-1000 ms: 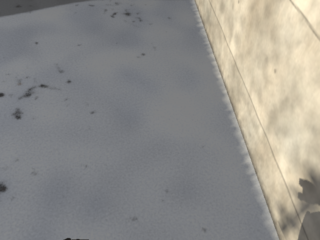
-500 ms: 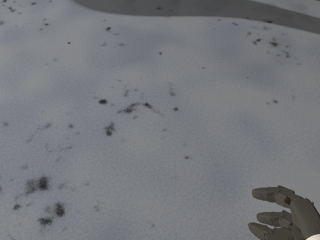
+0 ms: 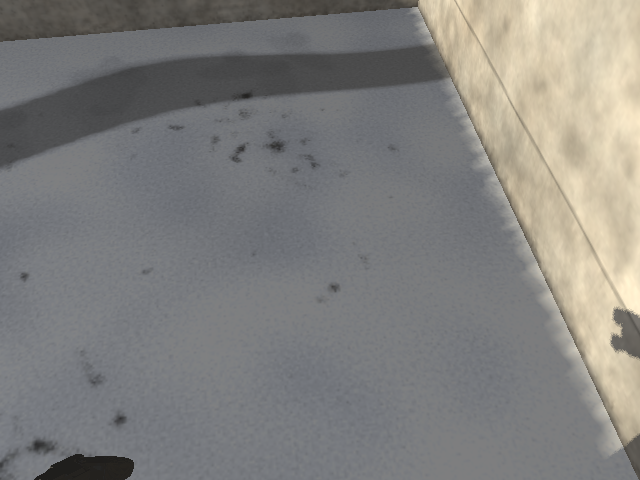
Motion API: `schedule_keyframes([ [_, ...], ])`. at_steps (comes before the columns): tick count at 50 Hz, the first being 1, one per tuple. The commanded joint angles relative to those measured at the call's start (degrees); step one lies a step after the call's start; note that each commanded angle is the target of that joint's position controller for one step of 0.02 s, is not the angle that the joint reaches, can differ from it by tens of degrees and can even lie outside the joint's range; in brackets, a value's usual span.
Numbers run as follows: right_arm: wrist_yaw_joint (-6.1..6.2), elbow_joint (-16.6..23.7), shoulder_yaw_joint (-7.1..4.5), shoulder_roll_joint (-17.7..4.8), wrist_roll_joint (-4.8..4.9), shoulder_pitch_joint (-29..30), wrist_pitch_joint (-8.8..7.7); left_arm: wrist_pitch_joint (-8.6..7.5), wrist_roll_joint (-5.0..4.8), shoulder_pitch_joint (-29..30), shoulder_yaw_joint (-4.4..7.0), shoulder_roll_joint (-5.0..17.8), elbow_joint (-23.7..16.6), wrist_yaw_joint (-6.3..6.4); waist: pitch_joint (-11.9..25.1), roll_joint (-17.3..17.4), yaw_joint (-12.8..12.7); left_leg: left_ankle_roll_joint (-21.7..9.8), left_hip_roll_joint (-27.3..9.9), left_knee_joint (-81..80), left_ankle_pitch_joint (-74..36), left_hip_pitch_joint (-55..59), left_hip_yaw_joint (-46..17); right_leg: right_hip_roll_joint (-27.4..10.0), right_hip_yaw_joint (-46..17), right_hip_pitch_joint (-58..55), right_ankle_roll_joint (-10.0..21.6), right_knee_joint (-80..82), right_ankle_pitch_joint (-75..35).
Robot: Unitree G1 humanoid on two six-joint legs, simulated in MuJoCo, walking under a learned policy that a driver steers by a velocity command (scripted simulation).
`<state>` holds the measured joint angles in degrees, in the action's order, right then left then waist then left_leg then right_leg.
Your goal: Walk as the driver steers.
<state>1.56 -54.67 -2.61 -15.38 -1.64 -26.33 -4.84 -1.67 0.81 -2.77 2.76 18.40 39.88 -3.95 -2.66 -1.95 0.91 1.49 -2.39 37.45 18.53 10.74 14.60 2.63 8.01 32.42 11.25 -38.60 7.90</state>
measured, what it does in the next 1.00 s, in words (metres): walks ahead: left foot, then right foot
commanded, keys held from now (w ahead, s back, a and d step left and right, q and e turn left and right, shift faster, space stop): w+e+shift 0.04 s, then shift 0.96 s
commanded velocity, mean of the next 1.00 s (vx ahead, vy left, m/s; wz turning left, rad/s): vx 0.27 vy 0.00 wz -0.25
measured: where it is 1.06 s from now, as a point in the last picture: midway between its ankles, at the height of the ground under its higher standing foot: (367, 477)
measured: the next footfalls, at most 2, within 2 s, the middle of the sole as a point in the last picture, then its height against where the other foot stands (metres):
left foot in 0.38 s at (317, 430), level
right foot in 0.76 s outside the picture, level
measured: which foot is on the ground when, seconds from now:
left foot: down 0.00-0.00, up 0.02-0.36, down 0.38-1.00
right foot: down 0.00-0.40, up 0.42-0.74, down 0.76-1.00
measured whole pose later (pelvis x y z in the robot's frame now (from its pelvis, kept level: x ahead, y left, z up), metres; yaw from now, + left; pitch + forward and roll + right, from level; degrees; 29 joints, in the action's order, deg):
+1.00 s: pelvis +0.43 -0.04 +0.03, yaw -14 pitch -1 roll +0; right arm -0.1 -40.8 -0.8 -13.6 -1.3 -8.7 0.2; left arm -2.3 2.4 -12.5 -1.4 12.4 43.4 0.5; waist -2.4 1.3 0.4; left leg -1.8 3.1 31.5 10.6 -19.7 -1.2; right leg -1.4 -1.7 15.8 -1.6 -34.6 17.7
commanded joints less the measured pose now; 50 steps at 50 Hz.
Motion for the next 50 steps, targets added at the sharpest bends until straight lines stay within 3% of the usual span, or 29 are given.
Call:
schedule_keyframes([
  [1,-1.19,14.23,-0.05,-3.88,-0.34,4.44,-1.35,1.98,1.43,-21.25,5.50,18.10,3.64,2.17,15.90,-15.11,-4.01,0.32,5.10,62.07,10.90,-54.24,-9.30,-14.33,-38.94,-57.82,14.53,6.27,-4.96],
  [2,-1.21,17.24,0.26,-6.89,-0.10,9.85,-2.91,2.49,0.82,-23.58,6.18,18.01,1.46,2.96,23.91,-6.76,-9.29,-0.61,4.34,63.10,6.84,-60.81,-19.39,-18.08,-53.19,-60.82,18.65,18.52,12.47],
  [3,-1.19,17.29,0.50,-7.89,0.14,12.81,-3.78,1.97,0.57,-22.05,5.37,14.10,2.74,4.23,10.93,0.59,-7.40,-0.81,0.60,54.82,3.53,-63.19,-19.95,-18.59,-51.23,-49.68,14.68,24.42,11.62],
  [4,-1.33,17.36,0.53,-8.19,-0.25,13.67,-3.62,1.35,0.49,-19.31,4.29,10.92,3.18,4.34,3.23,6.83,-3.50,-0.31,-2.11,46.91,1.23,-58.44,-19.28,-16.71,-44.67,-37.34,11.44,24.37,1.10],
  [5,-1.27,16.55,0.86,-7.20,-1.15,12.40,-2.53,0.48,0.39,-16.23,3.65,9.74,2.60,4.54,0.30,8.39,-0.59,0.38,-3.49,43.66,1.68,-52.89,-18.45,-14.78,-37.78,-28.31,9.94,22.74,-14.91],
  [7,-1.45,15.90,1.10,-6.24,-2.19,8.81,0.78,-1.39,-0.99,-15.66,2.25,6.28,2.25,4.05,0.51,9.15,2.50,2.31,-5.21,36.05,4.06,-43.70,-17.23,-11.87,-27.73,-17.95,7.83,22.15,-37.77],
  [8,-1.54,16.80,1.44,-5.45,-1.96,10.24,1.18,-2.09,-0.69,-15.15,2.21,6.09,2.19,3.77,0.30,8.20,2.49,2.32,-4.44,28.89,1.72,-41.34,-15.81,-8.42,-22.84,-14.78,6.37,22.37,-43.63],
  [9,-0.51,19.28,-0.08,-6.87,1.98,16.24,-0.84,-3.16,-2.49,-10.25,1.73,4.10,0.33,4.13,0.97,4.56,1.98,2.83,-3.91,26.47,-0.27,-42.63,-16.18,-6.60,-20.92,-13.22,5.12,21.57,-39.05],
  [10,-0.40,21.46,0.97,-4.84,1.45,20.69,-1.80,-3.47,-2.91,-10.27,1.72,5.15,0.23,4.76,2.08,4.35,1.14,2.89,-2.98,19.99,-4.32,-42.35,-14.59,-5.25,-19.13,-12.64,3.90,20.92,-40.05],
  [12,-0.82,22.27,1.92,-1.25,0.58,25.11,-2.96,-2.34,-2.51,-15.24,1.93,5.52,1.91,6.34,5.34,3.89,-2.35,2.56,1.88,4.39,-20.40,-36.81,-11.62,-0.75,-14.20,-13.58,-0.62,18.56,-37.56],
  [15,-2.52,23.99,1.14,-1.79,1.03,30.22,-3.43,-0.48,-1.47,-23.11,0.75,3.09,5.85,7.37,6.00,-1.52,-5.74,1.58,7.38,-7.43,-34.45,-31.32,-10.91,-1.45,-16.52,-17.80,-4.57,17.01,-27.74],
  [18,-3.10,22.82,-1.24,-6.43,0.85,22.34,-3.16,0.06,-0.68,-18.41,0.66,3.19,4.64,8.09,6.93,-6.13,1.22,-0.50,8.94,-11.57,-31.03,-25.30,-12.31,-2.89,-19.41,-23.99,-8.13,3.87,-37.73],
  [19,-3.06,20.12,-1.83,-7.26,0.56,13.16,-3.60,0.06,-0.54,-13.11,0.95,4.44,2.79,7.99,9.73,-5.01,7.18,-2.28,6.15,-16.19,-38.42,-17.27,-13.24,-1.70,-18.27,-22.99,-10.13,-7.71,-37.20],
  [20,-2.46,17.28,-1.80,-9.24,-0.39,2.32,-3.73,-0.21,0.58,-9.57,0.19,2.81,0.15,7.45,17.67,3.25,11.74,-8.18,-6.60,-10.18,-65.27,-2.03,-23.54,2.88,-14.87,-14.64,-12.31,-32.24,-3.34],
  [21,-2.53,18.62,-0.07,-7.72,-3.23,5.82,-3.90,-0.31,0.04,-25.93,-1.13,-2.00,1.80,6.10,29.52,18.60,1.93,-22.10,-23.33,-3.58,-86.21,14.10,-47.96,8.84,-21.82,0.10,-14.09,-49.81,36.16],
  [22,-2.26,21.51,-1.30,-8.27,-1.63,11.87,-3.06,0.17,-1.24,-30.82,-0.58,3.33,4.72,4.91,33.24,12.73,2.41,-26.54,-25.78,-8.48,-61.72,11.58,-56.39,5.26,-25.77,4.15,-13.31,-57.41,29.56],
  [23,-1.31,24.30,-0.95,-6.64,-0.70,18.10,-2.06,1.22,-1.56,-21.94,0.29,6.92,2.66,4.89,24.36,6.39,3.27,-24.84,-22.70,-12.69,-40.84,2.33,-51.75,2.99,-21.50,8.63,-13.57,-60.34,26.38],
  [24,-0.66,23.84,0.25,-4.90,-0.01,21.15,-0.89,2.28,-0.16,-15.26,0.36,7.20,0.42,5.61,15.96,-1.15,1.60,-20.97,-18.53,-16.98,-26.96,-10.68,-46.02,0.66,-17.39,8.10,-13.54,-57.19,21.58],
  [25,-0.35,23.02,1.11,-4.62,0.12,22.39,-0.24,3.36,0.51,-13.05,0.44,6.61,-0.71,6.14,10.20,-2.26,-0.82,-18.76,-14.82,-19.81,-19.56,-21.73,-41.55,-0.98,-15.95,5.03,-13.77,-53.72,19.46],
  [27,-0.92,21.35,1.25,-5.00,-0.17,23.95,0.56,3.96,-0.21,-15.70,-0.01,3.62,-1.14,6.14,4.79,2.96,-4.26,-15.75,-7.22,-22.55,-16.22,-35.37,-32.48,-2.81,-13.10,-1.95,-14.66,-45.51,17.42],
  [29,-1.72,20.02,1.06,-4.56,0.11,24.02,0.69,2.97,-0.32,-17.88,-0.66,1.02,-0.96,6.54,6.61,5.38,-5.39,-14.94,-2.95,-20.67,-29.66,-36.51,-24.17,-3.43,-10.44,-6.75,-16.20,-30.98,16.42],
  [31,-2.09,19.03,0.32,-5.19,-0.02,22.80,1.15,2.10,-0.06,-15.34,-1.63,-0.91,-1.50,7.05,10.90,6.76,-3.43,-15.79,-3.88,-18.19,-38.28,-30.59,-23.07,-4.62,-9.86,-9.22,-17.13,-17.87,16.46],
  [33,-2.10,18.79,-0.19,-5.86,-0.05,21.41,2.23,2.13,-0.70,-13.46,-2.02,-0.67,-1.53,7.13,13.72,8.17,-1.32,-16.07,-6.34,-17.93,-28.15,-26.72,-26.14,-5.36,-10.35,-11.60,-17.06,-10.22,12.83],
  [36,-2.05,19.31,-0.13,-6.06,0.73,22.65,3.88,2.51,-0.82,-12.18,-1.30,1.73,-1.08,6.82,9.96,10.71,-1.34,-13.33,-6.09,-19.51,1.22,-30.20,-29.26,-4.49,-8.88,-16.98,-15.10,2.12,7.23],
  [38,-2.20,17.76,0.74,-3.84,0.93,19.04,3.68,2.19,0.70,-10.54,-1.12,2.79,-1.76,6.73,6.69,9.60,-1.31,-8.34,-3.54,-18.86,12.20,-34.41,-28.63,-5.47,-10.28,-21.84,-12.34,11.14,4.90],
  [39,-2.25,17.61,1.06,-3.55,0.06,17.63,3.25,1.56,2.41,-9.96,-1.15,4.69,-2.55,6.33,7.00,5.19,-0.40,-5.97,-1.42,-15.21,12.86,-36.38,-26.86,-11.41,-16.39,-23.64,-10.05,12.76,2.71],
  [40,-2.29,18.03,0.90,-2.42,0.16,15.86,3.32,1.40,2.69,-7.26,-0.68,5.66,-1.77,5.77,5.24,-3.83,2.67,-3.72,3.06,-13.12,7.87,-31.82,-19.46,-12.22,-18.94,-13.93,-6.90,14.71,12.65],
  [42,-2.03,18.45,0.65,-2.74,-0.55,19.02,3.37,0.06,2.04,-5.67,-2.29,0.01,-1.45,4.77,4.87,-4.53,1.88,-2.96,3.10,-9.70,-3.26,-21.79,-18.58,-9.45,-16.43,-7.25,-8.74,17.00,20.14],
  [50,-1.44,17.93,0.39,-3.20,0.40,19.50,4.39,-1.67,1.41,-9.68,-2.65,0.57,0.44,4.40,4.15,0.31,-0.57,-5.68,1.68,-10.42,-8.54,-24.25,-21.20,-6.42,-12.59,-13.13,-11.09,11.00,6.25],
])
